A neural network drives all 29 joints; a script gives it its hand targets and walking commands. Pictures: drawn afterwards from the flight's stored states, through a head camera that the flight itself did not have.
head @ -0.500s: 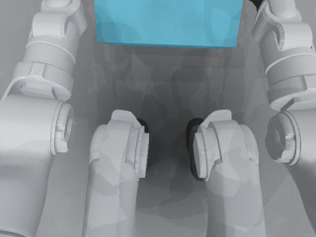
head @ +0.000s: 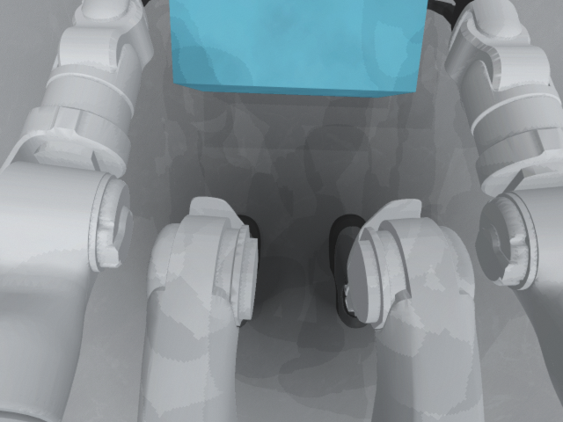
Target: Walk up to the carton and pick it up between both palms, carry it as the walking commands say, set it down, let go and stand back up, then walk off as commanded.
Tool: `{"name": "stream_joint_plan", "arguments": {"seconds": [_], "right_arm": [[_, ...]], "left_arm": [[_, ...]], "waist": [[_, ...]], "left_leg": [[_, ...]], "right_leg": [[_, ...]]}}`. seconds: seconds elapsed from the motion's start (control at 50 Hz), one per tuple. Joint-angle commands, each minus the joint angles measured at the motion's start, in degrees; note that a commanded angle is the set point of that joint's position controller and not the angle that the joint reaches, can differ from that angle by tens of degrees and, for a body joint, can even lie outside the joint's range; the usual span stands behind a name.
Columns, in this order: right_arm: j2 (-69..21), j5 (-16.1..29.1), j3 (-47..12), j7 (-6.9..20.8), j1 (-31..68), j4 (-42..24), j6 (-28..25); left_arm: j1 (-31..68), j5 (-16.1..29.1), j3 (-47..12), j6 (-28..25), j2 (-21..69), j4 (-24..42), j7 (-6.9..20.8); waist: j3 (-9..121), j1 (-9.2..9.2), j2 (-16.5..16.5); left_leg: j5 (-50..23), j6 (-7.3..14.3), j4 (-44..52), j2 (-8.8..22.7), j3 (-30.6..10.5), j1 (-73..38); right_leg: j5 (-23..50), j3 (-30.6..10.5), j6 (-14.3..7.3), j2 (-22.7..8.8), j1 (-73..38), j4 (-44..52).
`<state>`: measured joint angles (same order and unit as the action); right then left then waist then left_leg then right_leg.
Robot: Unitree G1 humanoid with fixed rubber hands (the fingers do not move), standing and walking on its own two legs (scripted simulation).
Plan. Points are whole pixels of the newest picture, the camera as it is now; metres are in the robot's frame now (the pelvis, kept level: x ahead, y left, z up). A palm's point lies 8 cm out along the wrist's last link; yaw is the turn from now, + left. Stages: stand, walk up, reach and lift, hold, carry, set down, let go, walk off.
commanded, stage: set down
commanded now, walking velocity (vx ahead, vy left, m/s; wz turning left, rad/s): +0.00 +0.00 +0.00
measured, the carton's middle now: (295, 19) +0.54 +0.01 -0.25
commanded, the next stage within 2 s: none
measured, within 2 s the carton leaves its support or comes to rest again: rests again in 0.28 s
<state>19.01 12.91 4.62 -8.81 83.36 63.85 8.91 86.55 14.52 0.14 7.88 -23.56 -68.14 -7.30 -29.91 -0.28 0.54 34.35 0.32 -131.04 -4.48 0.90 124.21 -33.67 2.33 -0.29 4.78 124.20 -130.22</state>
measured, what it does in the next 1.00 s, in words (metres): stands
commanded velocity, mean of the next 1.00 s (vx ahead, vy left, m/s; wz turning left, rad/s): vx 0.00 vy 0.00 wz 0.00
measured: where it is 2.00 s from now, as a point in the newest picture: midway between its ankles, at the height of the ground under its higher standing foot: (294, 288)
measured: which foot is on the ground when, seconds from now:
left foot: down 0.00-1.00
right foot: down 0.00-1.00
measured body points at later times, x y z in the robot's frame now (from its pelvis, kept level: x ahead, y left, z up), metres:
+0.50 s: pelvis +0.01 +0.01 -0.01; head +0.37 +0.01 +0.24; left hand +0.55 +0.19 -0.20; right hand +0.54 -0.17 -0.20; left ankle +0.12 +0.11 -0.32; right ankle +0.12 -0.10 -0.32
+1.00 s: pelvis +0.00 +0.01 -0.01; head +0.37 +0.01 +0.23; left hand +0.55 +0.20 -0.20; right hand +0.54 -0.17 -0.20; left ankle +0.12 +0.10 -0.32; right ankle +0.12 -0.10 -0.32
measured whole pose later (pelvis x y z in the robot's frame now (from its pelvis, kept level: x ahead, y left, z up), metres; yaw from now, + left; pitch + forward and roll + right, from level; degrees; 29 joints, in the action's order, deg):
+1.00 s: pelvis +0.00 +0.01 -0.01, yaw +0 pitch +28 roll -1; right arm 20.0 11.4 5.9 -3.3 85.1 69.5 6.9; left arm 87.5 12.1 1.0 6.3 -23.9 -72.4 -4.1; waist -29.9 -0.7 0.2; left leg 34.4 3.2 -133.6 -1.8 2.8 127.0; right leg -34.3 2.7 -0.8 2.2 126.4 -132.7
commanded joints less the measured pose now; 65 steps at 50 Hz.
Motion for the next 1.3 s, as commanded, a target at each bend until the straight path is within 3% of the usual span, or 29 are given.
{"name": "stream_joint_plan", "arguments": {"seconds": [0.0,0.14,0.34,0.88,1.04,1.18,1.28], "right_arm": [[-45.75,3.33,-11.79,14.89,41.09,-17.94,-3.89],[-45.92,2.65,-11.04,16.16,39.70,-16.39,-4.19],[-44.07,3.88,-11.71,15.80,40.36,-18.32,-5.58],[-38.71,0.96,-6.70,16.57,36.22,-10.77,-5.65],[-26.66,0.58,-3.29,13.53,32.62,-9.26,-6.84],[-1.42,0.60,0.95,6.63,24.12,-5.06,-8.27],[5.82,0.76,1.90,4.03,21.13,-2.98,-8.26]], "left_arm": [[38.36,2.40,-9.48,-3.32,48.30,19.13,15.26],[36.28,1.29,-8.36,-3.42,49.33,16.60,16.04],[37.84,2.48,-10.30,-4.83,48.11,19.77,14.88],[34.85,-0.31,-6.48,-4.95,41.92,13.00,15.71],[31.95,-0.88,-3.85,-6.03,29.11,11.85,12.80],[25.60,0.00,0.10,-7.69,3.35,8.00,5.91],[21.55,-0.59,2.22,-7.59,-3.89,5.93,3.17]], "waist": [[74.37,-0.42,-1.67],[70.24,-0.38,-1.52],[73.06,-0.69,-2.03],[58.24,-1.13,-2.77],[59.98,-1.66,-2.81],[63.75,-2.06,-2.10],[67.08,-1.48,-2.80]], "left_leg": [[-20.55,1.55,9.44,-0.67,-1.88,-26.03],[-21.62,1.77,9.07,-0.71,-2.58,-25.12],[-26.74,1.88,7.42,-0.91,-3.59,-28.92],[-20.58,2.47,7.47,0.12,-4.40,-23.03],[-21.20,1.76,7.50,0.81,-4.79,-24.99],[-21.72,0.74,7.92,2.33,-5.38,-26.37],[-22.79,0.06,7.59,3.25,-5.99,-27.42]], "right_leg": [[20.82,-2.61,-1.29,1.46,-28.70,8.94],[20.73,-2.50,-1.41,1.34,-25.26,8.11],[24.53,-2.81,-1.74,1.31,-25.07,6.34],[19.03,-3.60,-1.79,0.06,-18.78,5.98],[19.54,-3.17,-1.11,-0.58,-20.80,5.83],[20.12,-3.67,-0.13,-2.23,-23.43,6.64],[20.84,-4.53,0.24,-2.82,-23.20,6.39]]}}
